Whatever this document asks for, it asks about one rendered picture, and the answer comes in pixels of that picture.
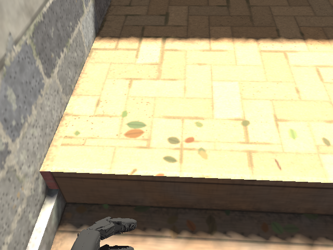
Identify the robot left hand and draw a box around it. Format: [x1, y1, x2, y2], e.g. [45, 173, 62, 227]
[71, 217, 137, 250]

